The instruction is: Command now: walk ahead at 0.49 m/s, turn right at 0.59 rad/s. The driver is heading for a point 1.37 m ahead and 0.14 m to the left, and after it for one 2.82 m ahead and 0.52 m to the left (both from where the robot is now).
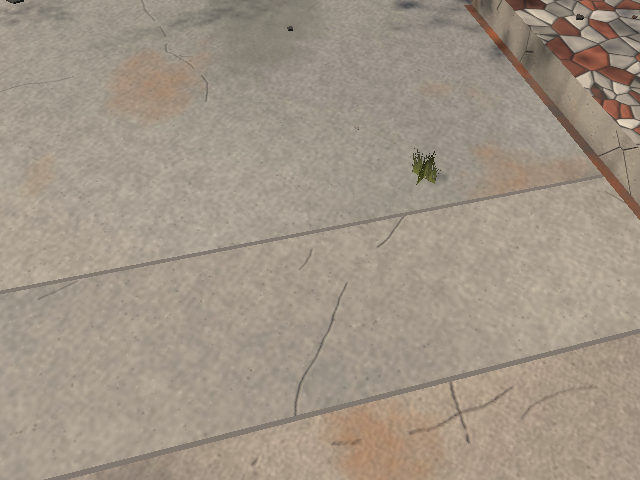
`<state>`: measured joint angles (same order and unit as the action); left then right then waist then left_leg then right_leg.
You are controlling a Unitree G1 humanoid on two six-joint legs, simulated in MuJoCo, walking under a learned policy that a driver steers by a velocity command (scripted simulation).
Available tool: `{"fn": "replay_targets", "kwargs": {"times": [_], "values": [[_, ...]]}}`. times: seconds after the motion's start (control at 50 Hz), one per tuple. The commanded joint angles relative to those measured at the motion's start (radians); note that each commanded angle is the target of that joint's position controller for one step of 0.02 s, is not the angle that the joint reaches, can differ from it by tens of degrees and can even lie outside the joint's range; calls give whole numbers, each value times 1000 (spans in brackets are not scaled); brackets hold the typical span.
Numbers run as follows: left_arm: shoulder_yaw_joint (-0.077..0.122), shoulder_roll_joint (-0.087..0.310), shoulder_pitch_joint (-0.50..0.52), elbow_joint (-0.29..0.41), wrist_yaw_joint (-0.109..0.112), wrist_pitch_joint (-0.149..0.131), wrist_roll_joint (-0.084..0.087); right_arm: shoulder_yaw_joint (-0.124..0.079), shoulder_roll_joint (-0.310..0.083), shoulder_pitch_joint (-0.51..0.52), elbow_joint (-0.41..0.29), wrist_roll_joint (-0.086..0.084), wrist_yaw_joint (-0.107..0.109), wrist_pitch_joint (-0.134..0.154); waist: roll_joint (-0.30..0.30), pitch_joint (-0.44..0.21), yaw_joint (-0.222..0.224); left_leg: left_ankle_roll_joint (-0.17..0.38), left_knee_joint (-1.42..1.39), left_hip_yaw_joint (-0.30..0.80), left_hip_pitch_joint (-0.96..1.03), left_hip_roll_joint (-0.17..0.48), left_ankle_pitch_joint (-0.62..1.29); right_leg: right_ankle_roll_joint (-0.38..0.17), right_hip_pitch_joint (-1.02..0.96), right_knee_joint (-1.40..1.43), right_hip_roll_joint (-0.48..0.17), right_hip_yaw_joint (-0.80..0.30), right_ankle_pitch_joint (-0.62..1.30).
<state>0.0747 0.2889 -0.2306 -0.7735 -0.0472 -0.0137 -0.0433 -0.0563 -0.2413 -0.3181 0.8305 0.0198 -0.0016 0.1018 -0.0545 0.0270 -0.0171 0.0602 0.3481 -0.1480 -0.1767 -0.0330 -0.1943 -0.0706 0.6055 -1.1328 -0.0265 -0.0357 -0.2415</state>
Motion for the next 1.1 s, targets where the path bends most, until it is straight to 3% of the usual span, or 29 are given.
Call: {"fn": "replay_targets", "kwargs": {"times": [0.02, 0.1, 0.2, 0.24, 0.26, 0.28, 0.3, 0.32, 0.34, 0.36, 0.38, 0.42, 0.44, 0.5, 0.58, 0.7, 0.76, 0.78, 0.8, 0.82, 0.84, 0.86, 0.88, 0.9, 0.92, 0.96, 1.0, 1.1], "values": [[-9, 1, 18, 72, -16, 2, 0, -11, -76, -19, -35, -2, -4, 24, 116, 13, 22, 117, -211, 176, 45, 294, 199, 11, 122, 36, -49, -29, 104], [-32, -33, 159, 112, -27, -11, 6, -6, -81, -72, -2, 0, -7, 20, 119, 37, -6, 90, -203, 53, 38, 248, 296, 10, 54, 296, -27, 32, 246], [-41, -23, 276, 142, -24, -19, -1, -8, -125, -172, 61, -2, 3, -4, 125, 68, -39, 93, -167, 32, 173, 294, 411, -27, -31, 508, 7, 118, 131], [-36, -10, 233, 125, -12, -26, -9, -9, -146, -189, 87, -2, 9, -20, 146, 32, -10, 86, -39, 12, 238, 303, 699, -61, -128, 564, 57, 150, 28], [-29, 2, 135, 91, -5, -35, -12, -8, -155, -192, 97, -4, 11, -28, 148, -25, 37, 76, 96, -7, 244, 294, 811, -83, -252, 617, 91, 158, 24], [-14, 31, -28, 30, 5, -47, -23, -3, -148, -190, 99, -11, 12, -33, 125, -123, 105, 55, 288, -40, 159, 265, 759, -110, -485, 663, 98, 143, 70], [9, 111, -212, -9, 21, -54, -40, 10, -110, -170, 57, -14, 11, -31, 35, -260, 178, 37, 579, -46, -62, 228, 396, -161, -767, 664, -123, -104, -26], [30, 205, -239, -20, 34, -48, -21, 29, -13, -241, 15, -36, -10, -27, -197, -364, 124, -9, 923, -14, -450, 41, -371, -303, -1023, 766, -413, -606, 15], [31, 177, -233, -20, 43, -40, 14, -5, -128, -119, 14, -17, -1, -30, -26, -300, 151, 2, 981, 137, -543, 69, -305, -269, -958, 798, -364, -573, 110], [18, 134, -156, -33, 45, -45, 21, -3, -111, -47, -13, -25, -5, -21, -16, -168, 109, 11, 944, 157, -558, 106, -202, -236, -831, 811, -315, -399, 240], [5, 82, -104, -36, 40, -52, 21, 2, -93, -40, -5, -23, -7, -16, 24, -102, 68, 8, 874, 157, -506, 130, -148, -200, -701, 843, -269, -303, 329], [-11, 24, -47, -44, 39, -64, 29, 5, -63, -93, 27, 6, -13, -44, 8, -53, 0, -12, 790, 156, -393, 151, -116, -150, -546, 903, -196, -177, 353], [-15, 14, -55, -52, 38, -72, 30, 4, -50, -103, 35, 12, -20, -57, 4, -49, -10, -20, 777, 149, -365, 145, -108, -151, -513, 925, -183, -156, 367], [-9, 39, -105, -93, 39, -87, 40, 2, -38, -27, 14, 21, -34, -71, 0, 4, -17, -39, 714, 131, -425, 153, -24, -162, -482, 988, -163, -104, 372], [-15, 33, -166, -133, 37, -87, 37, 7, -37, 148, -37, 13, -36, -69, -2, 56, 16, -54, 521, 111, -489, 156, 133, -148, -502, 1013, -134, -45, 395], [-16, 64, -259, -195, 49, -86, 27, 16, -49, 322, -90, 6, -34, -62, -5, 91, 61, -10, 295, 83, -457, 111, 189, -131, -633, 996, -175, -26, 449], [-13, 83, -243, -214, 60, -81, 20, 9, -64, 296, -90, 8, -28, -52, -4, 80, 31, 36, 231, 66, -375, 71, 80, -112, -704, 903, -197, -10, 646], [-11, 94, -228, -218, 63, -80, 17, 1, -75, 227, -68, 8, -21, -47, -11, 41, 0, 53, 213, 51, -276, 38, 38, -98, -707, 816, -190, 3, 787], [-9, 102, -212, -222, 62, -75, 17, -10, -88, 89, -21, 11, -13, -39, 6, -30, -63, 74, 158, 32, -113, 0, 44, -81, -689, 647, -160, 30, 863], [-16, 85, -215, -216, 61, -75, 19, -28, -132, -92, 37, 26, -1, -28, 42, -140, -126, 108, 148, 97, 143, 56, 41, -64, -553, 412, -113, 59, 716], [-40, -14, -315, -187, 51, -76, 58, -59, -255, -220, 52, 50, 7, -23, 244, -299, -112, 223, 108, 534, 473, 365, -87, -14, -210, 10, 22, 122, 244], [-25, 27, -316, -202, 49, -79, 43, -57, -237, -196, 58, 13, -6, -36, 269, -348, -98, 267, -71, 861, 487, 448, -117, -16, -52, -174, 123, 11, -271], [-13, 59, -224, -179, 48, -76, 31, -48, -202, -71, 45, -7, -8, -40, 176, -170, -48, 238, -87, 712, 341, 410, -185, -28, 26, -211, 46, -35, -190], [-16, 51, -156, -163, 42, -81, 28, -30, -128, 13, 30, -8, -12, -36, 97, -72, -29, 214, -118, 585, 197, 376, -148, -31, 19, -159, 2, -27, -102], [-18, 26, -133, -162, 38, -77, 28, -18, -88, 44, 36, -6, -13, -30, 88, -14, 0, 177, -153, 484, 97, 326, -75, -31, -18, -92, -35, -17, -58], [-24, -9, -162, -177, 28, -50, 4, -3, -44, 40, 64, -7, -10, -16, 123, 6, 43, 138, -187, 359, -7, 262, 47, -11, -107, -23, -59, -3, -22], [-27, -25, -152, -173, 20, -36, 3, -8, -67, -13, 93, -11, -10, -1, 117, 11, 52, 155, -207, 309, -21, 254, 149, 5, -97, 7, -66, 17, 6], [-30, -21, 66, -107, 15, -28, 10, -3, -68, -106, 140, -15, -8, 3, 106, 64, 15, 142, -243, 217, 57, 210, 249, 45, 56, 223, -91, 63, 178]]}}
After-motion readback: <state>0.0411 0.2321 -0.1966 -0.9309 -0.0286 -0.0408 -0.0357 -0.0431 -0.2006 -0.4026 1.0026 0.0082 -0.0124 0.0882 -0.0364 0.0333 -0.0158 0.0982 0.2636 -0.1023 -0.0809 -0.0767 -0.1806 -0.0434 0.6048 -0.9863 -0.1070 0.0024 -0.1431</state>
